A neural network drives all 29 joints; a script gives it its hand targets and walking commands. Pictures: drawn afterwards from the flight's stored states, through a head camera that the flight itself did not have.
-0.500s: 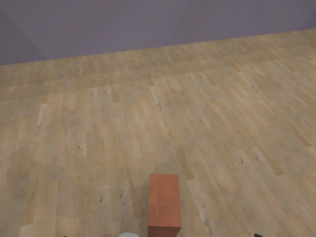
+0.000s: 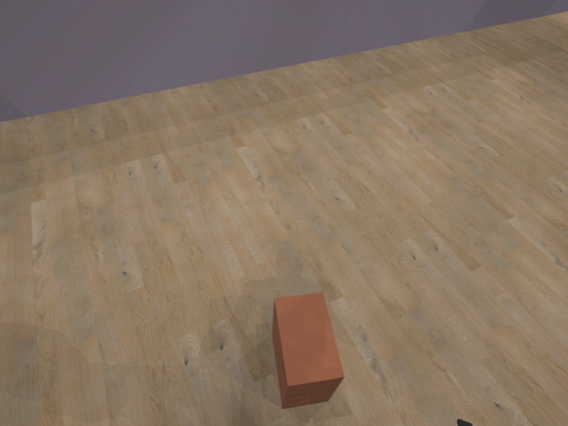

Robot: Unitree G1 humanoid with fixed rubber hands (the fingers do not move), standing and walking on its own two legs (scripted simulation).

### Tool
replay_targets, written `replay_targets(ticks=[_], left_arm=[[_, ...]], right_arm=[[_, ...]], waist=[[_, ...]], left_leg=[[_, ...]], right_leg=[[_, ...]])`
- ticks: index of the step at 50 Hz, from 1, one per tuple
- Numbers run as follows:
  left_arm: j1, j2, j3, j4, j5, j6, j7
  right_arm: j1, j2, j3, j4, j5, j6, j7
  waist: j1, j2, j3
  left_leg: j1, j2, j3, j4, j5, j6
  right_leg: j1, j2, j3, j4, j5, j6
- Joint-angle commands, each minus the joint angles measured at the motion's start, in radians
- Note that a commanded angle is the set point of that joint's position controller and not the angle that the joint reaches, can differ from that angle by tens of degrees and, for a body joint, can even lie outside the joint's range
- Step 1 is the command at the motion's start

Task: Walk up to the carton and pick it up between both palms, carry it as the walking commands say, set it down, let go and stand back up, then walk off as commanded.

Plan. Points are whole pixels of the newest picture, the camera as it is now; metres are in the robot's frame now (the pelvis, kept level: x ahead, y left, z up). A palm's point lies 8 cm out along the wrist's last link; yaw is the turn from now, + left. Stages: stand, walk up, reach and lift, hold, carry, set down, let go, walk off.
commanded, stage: stand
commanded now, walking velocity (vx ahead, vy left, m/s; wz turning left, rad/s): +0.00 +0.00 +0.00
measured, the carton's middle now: (302, 351) +0.42 -0.06 -0.63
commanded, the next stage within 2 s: walk off in 0.72 s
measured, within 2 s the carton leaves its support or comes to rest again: neither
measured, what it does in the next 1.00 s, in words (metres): steps on the spot: right foot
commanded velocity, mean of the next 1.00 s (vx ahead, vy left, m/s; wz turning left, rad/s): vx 0.06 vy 0.00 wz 0.00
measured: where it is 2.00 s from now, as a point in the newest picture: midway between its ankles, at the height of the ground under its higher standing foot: (275, 420)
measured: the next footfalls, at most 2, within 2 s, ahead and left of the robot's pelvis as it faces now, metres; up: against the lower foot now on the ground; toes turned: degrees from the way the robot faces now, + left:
right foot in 0.08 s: +0.03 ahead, -0.14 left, +0.00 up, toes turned +3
right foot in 1.64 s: +0.25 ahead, -0.15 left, +0.00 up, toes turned -3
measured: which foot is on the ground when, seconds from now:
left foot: down 0.00-1.00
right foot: up 0.00-0.06, down 0.08-1.00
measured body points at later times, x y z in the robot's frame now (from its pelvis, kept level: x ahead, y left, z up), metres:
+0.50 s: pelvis -0.02 +0.01 +0.00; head -0.02 +0.02 +0.45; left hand +0.03 +0.27 -0.14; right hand +0.07 -0.26 -0.14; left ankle +0.03 +0.08 -0.74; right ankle -0.01 -0.14 -0.74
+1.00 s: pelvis -0.01 +0.01 +0.00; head -0.01 +0.01 +0.45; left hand +0.04 +0.27 -0.14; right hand +0.07 -0.26 -0.14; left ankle +0.03 +0.08 -0.73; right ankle -0.01 -0.14 -0.73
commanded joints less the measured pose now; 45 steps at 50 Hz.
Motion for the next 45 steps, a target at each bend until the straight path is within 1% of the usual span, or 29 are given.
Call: replay_targets(ticks=[1,2,3,4,5,6,7,8,9,11,14,16,17,20,21,23,26,28,29,30,31,32,33,35,37,40,43,44,45], left_arm=[[0.138,0.031,-0.005,0.011,-0.025,-0.006,-0.004],[0.149,-0.018,-0.024,0.019,-0.020,-0.015,-0.006],[0.181,-0.014,-0.032,0.012,-0.003,-0.020,-0.005],[0.136,0.022,-0.037,-0.006,0.015,-0.034,-0.001],[0.058,0.125,-0.024,-0.045,-0.010,-0.038,-0.006],[-0.019,0.145,-0.018,-0.038,0.004,-0.039,-0.009],[-0.076,0.112,-0.029,-0.046,-0.003,-0.049,-0.006],[-0.080,0.073,-0.038,-0.051,0.000,-0.051,-0.001],[-0.082,0.062,-0.046,-0.051,-0.009,-0.062,-0.004],[0.004,0.035,-0.058,-0.022,-0.013,-0.062,0.002],[0.006,0.032,-0.053,-0.040,-0.012,-0.052,-0.003],[0.042,0.019,-0.055,-0.034,-0.025,-0.039,0.002],[0.099,0.009,-0.050,-0.003,-0.022,-0.030,0.003],[0.130,-0.053,-0.082,0.021,-0.008,-0.037,0.002],[0.085,-0.020,-0.069,0.002,-0.007,-0.043,0.001],[0.063,0.013,-0.064,-0.006,-0.003,-0.056,0.005],[0.021,0.042,-0.056,-0.005,-0.015,-0.060,-0.002],[0.047,0.010,-0.059,-0.003,-0.018,-0.051,-0.008],[0.047,0.016,-0.059,-0.014,-0.012,-0.052,-0.003],[0.054,0.057,-0.047,-0.002,-0.016,-0.045,-0.003],[0.074,0.022,-0.052,0.008,-0.023,-0.048,-0.001],[0.078,0.035,-0.054,0.000,-0.020,-0.053,0.004],[0.098,0.045,-0.051,0.019,-0.009,-0.057,-0.002],[0.083,0.005,-0.059,0.015,-0.011,-0.050,-0.002],[0.055,0.024,-0.059,-0.008,-0.017,-0.055,-0.006],[0.060,0.023,-0.056,-0.001,-0.010,-0.058,-0.001],[0.033,0.049,-0.049,-0.011,-0.021,-0.055,-0.003],[0.013,0.031,-0.051,-0.019,-0.011,-0.056,-0.004],[0.050,0.038,-0.049,-0.018,-0.018,-0.056,-0.001]], right_arm=[[-0.002,-0.127,0.039,-0.053,0.047,0.007,-0.001],[0.003,-0.102,0.046,-0.046,0.049,0.007,0.001],[0.063,-0.093,0.038,-0.032,0.056,0.012,0.004],[0.069,-0.047,0.044,-0.038,0.062,0.012,0.011],[-0.009,-0.043,0.048,-0.069,0.069,0.008,0.014],[0.013,-0.066,0.045,-0.053,0.063,0.009,0.024],[0.039,-0.045,0.054,-0.044,0.069,0.014,0.033],[0.024,-0.036,0.053,-0.037,0.068,0.010,0.031],[0.061,-0.039,0.048,-0.019,0.066,0.004,0.037],[0.060,-0.051,0.046,0.005,0.050,-0.017,0.031],[0.011,-0.110,0.042,-0.007,0.053,-0.026,0.030],[-0.021,-0.111,0.045,-0.014,0.059,-0.017,0.021],[0.030,-0.121,0.038,0.001,0.064,-0.013,0.020],[-0.025,-0.102,0.037,-0.024,0.062,-0.009,0.018],[-0.045,-0.066,0.053,-0.032,0.062,-0.016,0.021],[0.010,-0.079,0.044,-0.015,0.065,-0.006,0.017],[0.032,-0.076,0.047,0.006,0.066,-0.001,0.023],[-0.005,-0.096,0.050,-0.016,0.065,-0.012,0.028],[-0.023,-0.067,0.050,-0.008,0.062,-0.016,0.019],[-0.009,-0.089,0.052,-0.016,0.074,-0.012,0.020],[0.002,-0.098,0.048,-0.008,0.067,-0.017,0.017],[-0.014,-0.114,0.042,-0.006,0.071,-0.021,0.018],[0.010,-0.085,0.049,0.006,0.068,-0.013,0.014],[0.014,-0.078,0.047,0.004,0.070,-0.009,0.020],[-0.011,-0.126,0.041,-0.001,0.069,-0.019,0.026],[0.011,-0.090,0.048,-0.008,0.068,-0.020,0.024],[-0.020,-0.100,0.050,-0.013,0.066,-0.019,0.014],[-0.050,-0.134,0.042,-0.025,0.062,-0.022,0.018],[-0.022,-0.147,0.033,-0.011,0.065,-0.027,0.023]], waist=[[-0.006,0.202,-0.034],[0.026,0.127,-0.004],[-0.012,0.070,-0.013],[-0.035,-0.146,-0.008],[-0.012,-0.160,0.045],[-0.044,-0.154,0.078],[-0.069,-0.111,0.077],[-0.053,-0.095,0.059],[-0.077,-0.137,0.028],[-0.051,-0.054,-0.034],[-0.028,0.016,-0.042],[-0.015,0.122,-0.024],[-0.031,0.089,-0.030],[-0.012,0.078,0.019],[-0.010,0.032,-0.006],[-0.046,0.030,-0.026],[-0.057,0.062,-0.008],[-0.043,-0.016,-0.031],[-0.018,0.006,-0.031],[-0.043,0.065,-0.020],[-0.028,0.072,-0.074],[-0.013,0.072,-0.028],[-0.032,0.016,-0.023],[-0.033,-0.019,-0.038],[-0.027,0.037,-0.081],[-0.036,-0.019,-0.061],[-0.020,0.051,-0.055],[-0.030,0.005,-0.031],[-0.012,0.050,-0.065]], left_leg=[[-0.018,0.236,-0.272,-0.246,-0.145,0.072],[-0.080,0.209,-0.271,-0.232,-0.192,0.041],[-0.037,0.174,-0.218,-0.163,-0.206,0.006],[-0.103,0.083,-0.140,-0.008,-0.205,-0.034],[-0.047,-0.014,-0.087,0.047,-0.202,-0.067],[0.091,0.011,-0.151,0.152,-0.163,-0.055],[0.110,-0.006,-0.112,0.147,-0.124,-0.043],[0.117,-0.005,-0.092,0.095,-0.103,-0.044],[0.141,0.000,-0.090,0.012,-0.049,-0.045],[0.229,0.030,-0.116,-0.104,0.054,-0.033],[0.156,0.135,-0.251,-0.211,-0.052,-0.012],[0.077,0.157,-0.278,-0.284,-0.191,0.001],[0.045,0.163,-0.303,-0.312,-0.290,-0.005],[0.010,0.126,-0.246,-0.269,-0.236,-0.014],[0.044,0.107,-0.221,-0.226,-0.175,-0.011],[0.121,0.088,-0.191,-0.174,-0.108,-0.013],[0.140,0.087,-0.209,-0.206,-0.094,-0.013],[0.129,0.105,-0.221,-0.208,-0.105,-0.008],[0.103,0.101,-0.220,-0.193,-0.087,-0.003],[0.107,0.111,-0.229,-0.210,-0.102,-0.005],[0.128,0.108,-0.246,-0.220,-0.115,0.001],[0.088,0.108,-0.223,-0.199,-0.107,0.004],[0.093,0.103,-0.230,-0.205,-0.119,-0.004],[0.120,0.091,-0.196,-0.189,-0.075,-0.003],[0.133,0.074,-0.176,-0.172,-0.051,-0.018],[0.178,0.083,-0.173,-0.151,0.009,-0.016],[0.121,0.108,-0.215,-0.211,-0.035,-0.001],[0.105,0.105,-0.208,-0.202,-0.065,-0.006],[0.130,0.103,-0.218,-0.209,-0.076,-0.003]], right_leg=[[0.124,0.002,-0.131,-0.301,0.099,-0.054],[0.188,-0.023,-0.072,-0.444,0.189,-0.075],[0.171,-0.062,0.013,-0.518,0.205,-0.082],[0.118,-0.236,0.287,-0.624,0.061,-0.121],[-0.064,-0.325,0.392,-0.688,-0.023,-0.173],[-0.211,-0.293,0.338,-0.697,-0.066,-0.213],[-0.200,-0.245,0.259,-0.641,0.011,-0.196],[-0.165,-0.200,0.225,-0.617,0.050,-0.173],[-0.140,-0.182,0.189,-0.585,0.101,-0.145],[-0.087,-0.107,0.139,-0.533,0.156,-0.103],[-0.036,-0.041,0.041,-0.412,0.198,-0.081],[0.003,-0.032,0.024,-0.367,0.221,-0.080],[0.043,-0.012,-0.005,-0.350,0.184,-0.079],[0.032,-0.045,0.031,-0.415,0.199,-0.092],[0.015,-0.064,0.058,-0.420,0.197,-0.093],[-0.027,-0.077,0.090,-0.464,0.209,-0.094],[-0.050,-0.079,0.072,-0.460,0.181,-0.094],[-0.023,-0.057,0.056,-0.441,0.209,-0.087],[0.002,-0.063,0.055,-0.443,0.230,-0.094],[-0.006,-0.062,0.058,-0.435,0.254,-0.096],[0.022,-0.049,0.050,-0.420,0.237,-0.093],[0.009,-0.072,0.052,-0.426,0.245,-0.087],[0.007,-0.060,0.057,-0.436,0.215,-0.089],[0.005,-0.069,0.078,-0.452,0.236,-0.089],[0.020,-0.076,0.070,-0.445,0.246,-0.087],[-0.021,-0.091,0.084,-0.461,0.240,-0.091],[0.012,-0.063,0.052,-0.419,0.248,-0.083],[0.007,-0.056,0.049,-0.423,0.236,-0.082],[0.020,-0.073,0.064,-0.426,0.233,-0.095]])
